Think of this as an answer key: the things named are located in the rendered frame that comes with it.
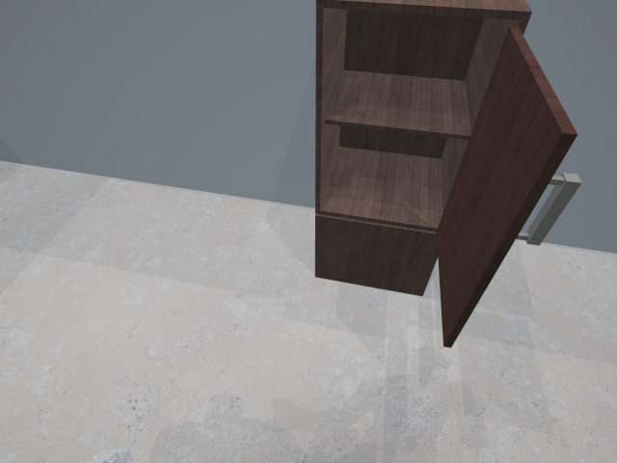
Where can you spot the handle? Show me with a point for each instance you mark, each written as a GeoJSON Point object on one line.
{"type": "Point", "coordinates": [564, 189]}

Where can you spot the cupboard door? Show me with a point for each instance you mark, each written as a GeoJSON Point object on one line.
{"type": "Point", "coordinates": [520, 137]}

